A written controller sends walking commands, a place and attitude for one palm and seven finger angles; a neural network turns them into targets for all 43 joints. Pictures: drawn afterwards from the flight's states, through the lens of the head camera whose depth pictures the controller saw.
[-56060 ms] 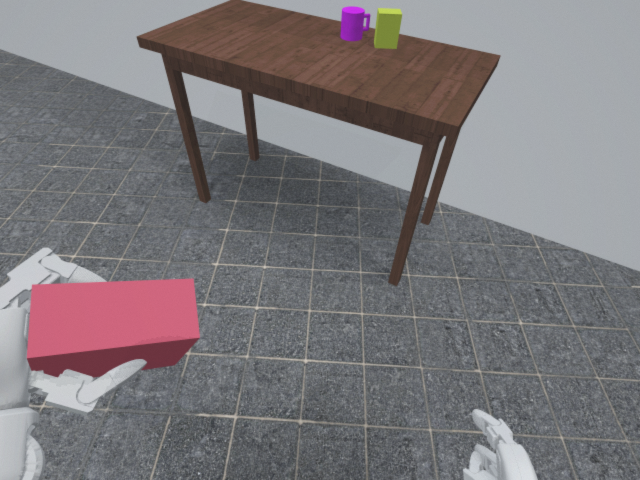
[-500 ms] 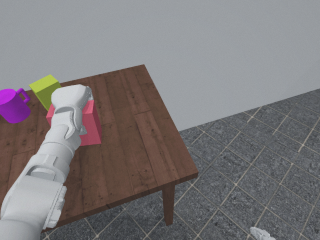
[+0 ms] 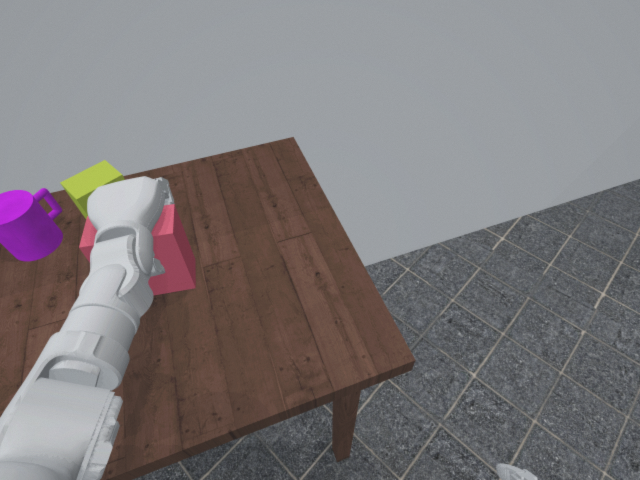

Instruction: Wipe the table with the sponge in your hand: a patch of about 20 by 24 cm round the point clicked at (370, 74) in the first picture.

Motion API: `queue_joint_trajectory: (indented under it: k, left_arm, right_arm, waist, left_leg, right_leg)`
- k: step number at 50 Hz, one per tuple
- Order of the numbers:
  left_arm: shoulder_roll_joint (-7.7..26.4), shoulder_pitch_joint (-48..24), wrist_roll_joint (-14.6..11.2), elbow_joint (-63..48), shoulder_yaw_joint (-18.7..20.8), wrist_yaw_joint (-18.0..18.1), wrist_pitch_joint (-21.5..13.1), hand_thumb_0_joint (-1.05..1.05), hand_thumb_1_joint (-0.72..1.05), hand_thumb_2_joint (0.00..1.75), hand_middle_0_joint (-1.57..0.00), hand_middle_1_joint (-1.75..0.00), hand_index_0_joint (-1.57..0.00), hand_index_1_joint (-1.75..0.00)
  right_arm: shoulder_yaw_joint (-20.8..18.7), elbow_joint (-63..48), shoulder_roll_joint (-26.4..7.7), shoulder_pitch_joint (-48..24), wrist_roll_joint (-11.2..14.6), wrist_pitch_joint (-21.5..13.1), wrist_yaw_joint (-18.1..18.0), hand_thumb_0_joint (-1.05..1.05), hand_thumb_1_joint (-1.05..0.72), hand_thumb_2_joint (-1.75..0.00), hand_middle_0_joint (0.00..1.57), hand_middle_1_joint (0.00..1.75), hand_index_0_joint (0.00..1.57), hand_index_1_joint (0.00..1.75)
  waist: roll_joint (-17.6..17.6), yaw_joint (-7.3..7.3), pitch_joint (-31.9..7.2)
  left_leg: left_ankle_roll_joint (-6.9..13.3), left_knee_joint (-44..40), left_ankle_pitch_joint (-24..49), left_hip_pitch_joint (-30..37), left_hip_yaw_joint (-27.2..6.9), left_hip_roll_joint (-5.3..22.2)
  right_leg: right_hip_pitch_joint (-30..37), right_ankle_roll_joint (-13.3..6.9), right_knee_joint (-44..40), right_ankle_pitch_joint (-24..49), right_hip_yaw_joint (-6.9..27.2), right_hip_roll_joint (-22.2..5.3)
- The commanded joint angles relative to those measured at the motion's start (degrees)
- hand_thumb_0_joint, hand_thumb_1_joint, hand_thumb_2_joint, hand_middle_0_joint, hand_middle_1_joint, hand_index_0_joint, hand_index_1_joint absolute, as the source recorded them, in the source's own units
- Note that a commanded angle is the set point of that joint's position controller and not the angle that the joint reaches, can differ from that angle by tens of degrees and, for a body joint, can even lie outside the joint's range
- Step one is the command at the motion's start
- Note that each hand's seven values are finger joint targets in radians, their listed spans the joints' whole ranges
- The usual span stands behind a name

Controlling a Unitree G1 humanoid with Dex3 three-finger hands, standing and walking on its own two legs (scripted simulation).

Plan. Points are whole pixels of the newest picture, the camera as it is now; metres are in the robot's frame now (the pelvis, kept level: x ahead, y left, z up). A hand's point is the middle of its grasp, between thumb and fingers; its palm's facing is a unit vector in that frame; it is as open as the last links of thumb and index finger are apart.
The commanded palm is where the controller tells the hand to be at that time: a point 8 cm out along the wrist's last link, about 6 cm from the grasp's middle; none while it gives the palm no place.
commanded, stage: slide back across to the first lane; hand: left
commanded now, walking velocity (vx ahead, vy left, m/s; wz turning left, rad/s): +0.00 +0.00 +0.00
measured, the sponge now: (149, 263) +0.41 +0.27 +0.02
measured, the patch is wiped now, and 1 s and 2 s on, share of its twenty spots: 1.00 1.00 1.00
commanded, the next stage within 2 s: wipe back along the first lane in 0.24 s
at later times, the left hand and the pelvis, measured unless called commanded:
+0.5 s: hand (103, 247) +0.39 +0.31 +0.08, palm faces -0.03 -0.05 -1.00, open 9.9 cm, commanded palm +0.35 +0.31 +0.12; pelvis +0.02 +0.01 +0.00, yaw +2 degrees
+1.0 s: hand (98, 279) +0.34 +0.30 +0.08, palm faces +0.01 -0.05 -1.00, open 9.9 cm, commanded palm +0.29 +0.29 +0.11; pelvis +0.01 +0.01 +0.00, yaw +2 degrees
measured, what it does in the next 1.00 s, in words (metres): stands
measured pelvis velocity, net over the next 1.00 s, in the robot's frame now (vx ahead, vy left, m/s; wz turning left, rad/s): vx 0.01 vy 0.01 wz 0.04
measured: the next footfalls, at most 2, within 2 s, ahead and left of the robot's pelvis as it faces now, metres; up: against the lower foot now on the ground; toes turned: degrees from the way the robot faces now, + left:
none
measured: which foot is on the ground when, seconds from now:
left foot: down 0.00-1.00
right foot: down 0.00-1.00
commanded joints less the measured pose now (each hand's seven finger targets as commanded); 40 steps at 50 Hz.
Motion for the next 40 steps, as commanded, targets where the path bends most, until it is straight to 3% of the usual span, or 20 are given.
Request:
queue_joint_trajectory:
  k: [1,2,11,12,14,17,19,22,24,26,27,28,32,33,37,40]
  left_arm:
    - [20.0,-15.6,3.1,-6.2,4.0,-0.3,3.3,0.0,0.1,1.3,-1.2,-1.6,-1.2,-1.6]
    - [21.4,-14.9,2.5,-7.6,5.5,-0.8,3.0,0.0,0.1,1.3,-1.2,-1.6,-1.2,-1.6]
    - [18.8,-13.6,1.8,-13.1,3.3,-4.6,-0.4,0.0,0.1,1.3,-1.2,-1.6,-1.2,-1.6]
    - [19.5,-13.3,2.0,-14.1,4.2,-4.9,-0.7,0.0,0.1,1.3,-1.2,-1.6,-1.2,-1.6]
    - [17.8,-12.7,1.7,-15.9,3.0,-5.0,-1.4,0.0,0.1,1.3,-1.2,-1.6,-1.2,-1.6]
    - [21.5,-10.5,1.0,-16.6,6.8,-4.9,-2.2,0.0,0.1,1.3,-1.2,-1.6,-1.2,-1.6]
    - [17.7,-6.8,0.4,-20.3,4.6,-4.8,-2.6,0.0,0.1,1.3,-1.2,-1.6,-1.2,-1.6]
    - [17.7,0.0,-0.7,-22.6,6.4,-4.3,-2.1,0.0,0.1,1.3,-1.2,-1.6,-1.2,-1.6]
    - [16.1,3.6,-1.5,-25.0,5.5,-4.1,-1.4,0.0,0.1,1.3,-1.2,-1.6,-1.2,-1.6]
    - [16.8,5.7,-1.6,-25.7,6.2,-4.0,-0.4,0.0,0.1,1.3,-1.2,-1.6,-1.2,-1.6]
    - [16.9,7.6,-1.8,-27.3,6.7,-4.0,0.1,0.0,0.1,1.3,-1.2,-1.6,-1.2,-1.6]
    - [13.7,8.0,-1.9,-28.3,3.8,-4.3,0.6,0.0,0.1,1.3,-1.2,-1.6,-1.2,-1.6]
    - [13.7,9.1,-1.6,-28.0,3.5,-4.6,2.5,0.0,0.1,1.3,-1.2,-1.6,-1.2,-1.6]
    - [11.6,7.5,-1.5,-27.8,1.1,-4.9,3.0,0.0,0.1,1.3,-1.2,-1.6,-1.2,-1.6]
    - [13.5,9.7,-1.1,-27.1,3.0,-5.2,3.3,0.0,0.1,1.3,-1.2,-1.6,-1.2,-1.6]
    - [10.8,12.6,-1.5,-29.5,1.1,-5.5,2.7,0.0,0.1,1.3,-1.2,-1.6,-1.2,-1.6]
  right_arm:
    - [-2.2,-8.0,-8.5,-5.4,-0.1,-2.0,-0.7,0.0,-0.9,-0.9,0.2,0.3,0.2,0.3]
    - [-2.2,-8.6,-8.5,-6.1,-0.1,-1.9,-0.7,0.0,-0.9,-0.9,0.2,0.3,0.2,0.3]
    - [-2.7,-9.5,-8.4,-4.8,-0.1,-2.0,-0.6,0.0,-0.9,-0.9,0.2,0.3,0.2,0.3]
    - [-2.7,-9.7,-8.6,-5.2,-0.2,-2.0,-0.6,0.0,-0.9,-0.9,0.2,0.3,0.2,0.3]
    - [-3.1,-9.6,-8.2,-4.5,-0.4,-2.0,-0.4,0.0,-0.9,-0.9,0.2,0.3,0.2,0.3]
    - [-3.0,-9.6,-8.8,-4.7,-0.6,-1.9,-0.5,0.0,-0.9,-0.9,0.2,0.3,0.2,0.3]
    - [-3.2,-10.4,-8.1,-4.7,-0.7,-2.2,0.0,0.0,-0.9,-0.9,0.2,0.3,0.2,0.3]
    - [-3.2,-10.8,-8.3,-5.7,-0.8,-2.4,0.7,0.0,-0.9,-0.9,0.2,0.3,0.2,0.3]
    - [-3.4,-11.1,-8.1,-5.8,-0.8,-2.5,1.2,0.0,-0.9,-0.9,0.2,0.3,0.2,0.3]
    - [-3.2,-11.1,-8.4,-6.4,-0.7,-2.6,1.4,0.0,-0.9,-0.9,0.2,0.3,0.2,0.3]
    - [-3.1,-11.5,-8.5,-7.3,-0.7,-2.6,1.6,0.0,-0.9,-0.9,0.2,0.3,0.2,0.3]
    - [-3.1,-11.6,-8.0,-7.2,-0.6,-2.7,1.7,0.0,-0.9,-0.9,0.2,0.3,0.2,0.3]
    - [-2.7,-11.3,-8.4,-8.3,-0.3,-2.8,1.7,0.0,-0.9,-0.9,0.2,0.3,0.2,0.3]
    - [-2.7,-11.4,-8.1,-8.1,-0.3,-2.7,1.5,0.0,-0.9,-0.9,0.2,0.3,0.2,0.3]
    - [-2.3,-11.8,-8.1,-8.9,-0.3,-2.9,1.4,0.0,-0.9,-0.9,0.2,0.3,0.2,0.3]
    - [-2.1,-12.7,-7.4,-9.2,-0.3,-3.1,1.6,0.0,-0.9,-0.9,0.2,0.3,0.2,0.3]
  waist:
    - [-2.9,2.69,-13.6]
    - [-1.6,3.34,-14.4]
    - [-1.3,1.62,-13.9]
    - [-0.2,2.13,-14.5]
    - [0.8,1.78,-15.2]
    - [-1.0,2.57,-16.4]
    - [0.4,2.8,-17.9]
    - [-1.0,3.7,-17.8]
    - [-1.3,3.6,-17.4]
    - [-3.3,3.69,-16.7]
    - [-1.7,4.3,-16.2]
    - [-1.9,3.61,-15.6]
    - [-2.7,3.48,-11.7]
    - [-3.5,2.81,-11.2]
    - [-2.8,3.84,-10.9]
    - [-2.2,3.92,-11.2]
  left_leg:
    - [0.7,-2.4,16.8,3.5,-2.2,0.1]
    - [0.7,-2.6,17.7,3.9,-2.4,0.0]
    - [0.4,-0.6,24.0,8.4,-3.2,0.3]
    - [0.1,-0.7,26.0,8.8,-3.7,0.4]
    - [-0.3,0.4,28.7,10.8,-3.8,0.6]
    - [-0.2,0.6,30.3,9.7,-3.8,0.3]
    - [-0.6,1.3,34.5,11.1,-3.8,0.6]
    - [-0.9,1.7,38.0,10.8,-4.4,0.9]
    - [-0.6,1.8,37.0,10.5,-3.7,0.7]
    - [-0.6,1.5,35.0,9.1,-3.8,0.5]
    - [-0.8,1.1,36.1,9.2,-4.3,0.6]
    - [-0.7,1.4,35.9,9.9,-4.1,0.7]
    - [-0.9,0.1,30.6,8.3,-4.6,0.5]
    - [-0.6,0.0,28.2,8.2,-4.2,0.5]
    - [-0.5,-0.4,25.5,7.5,-4.5,0.0]
    - [-0.7,-0.2,26.2,7.7,-4.6,0.1]
  right_leg:
    - [11.1,-3.6,-1.3,15.8,-0.7,-0.3]
    - [12.1,-3.7,-1.3,16.5,-0.5,-0.3]
    - [9.5,-3.9,-1.1,20.3,-1.5,0.0]
    - [9.3,-4.2,-0.9,20.5,-1.5,0.1]
    - [8.5,-4.1,-0.5,21.2,-2.0,0.2]
    - [11.0,-4.2,-0.3,24.7,-1.4,0.2]
    - [11.6,-3.8,0.3,27.0,-1.7,-0.1]
    - [13.1,-3.8,0.7,30.3,-1.4,-0.1]
    - [13.9,-3.3,0.7,31.5,-1.6,-0.4]
    - [14.6,-3.2,0.9,31.5,-1.3,-0.3]
    - [14.6,-3.5,0.9,30.9,-1.1,-0.3]
    - [13.9,-3.2,0.8,30.3,-1.8,-0.3]
    - [11.8,-3.6,0.1,24.5,-1.6,0.3]
    - [11.3,-3.4,-0.2,23.0,-2.1,0.2]
    - [12.0,-4.0,-0.2,21.6,-1.3,0.3]
    - [12.0,-3.8,0.2,21.3,-1.6,0.1]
